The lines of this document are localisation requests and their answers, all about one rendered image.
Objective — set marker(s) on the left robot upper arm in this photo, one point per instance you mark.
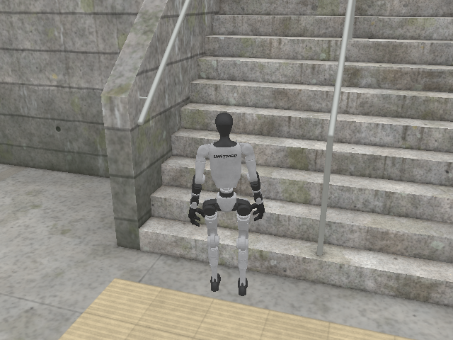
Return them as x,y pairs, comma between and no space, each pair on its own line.
202,152

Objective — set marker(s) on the right robot hand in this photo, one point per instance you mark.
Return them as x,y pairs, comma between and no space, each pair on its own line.
260,210

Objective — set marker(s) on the right robot upper arm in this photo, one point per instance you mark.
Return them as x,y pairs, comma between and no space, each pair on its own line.
247,149

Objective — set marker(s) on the right robot forearm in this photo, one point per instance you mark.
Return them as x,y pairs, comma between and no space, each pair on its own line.
257,191

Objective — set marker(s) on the left robot forearm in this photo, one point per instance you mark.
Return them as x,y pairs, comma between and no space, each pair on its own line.
195,194

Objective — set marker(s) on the left robot hand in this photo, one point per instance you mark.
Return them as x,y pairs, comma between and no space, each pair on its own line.
194,217

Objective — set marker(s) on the robot torso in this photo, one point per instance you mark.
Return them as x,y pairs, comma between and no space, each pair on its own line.
225,165

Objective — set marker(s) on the robot left shin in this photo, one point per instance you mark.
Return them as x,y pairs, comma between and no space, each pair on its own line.
213,256

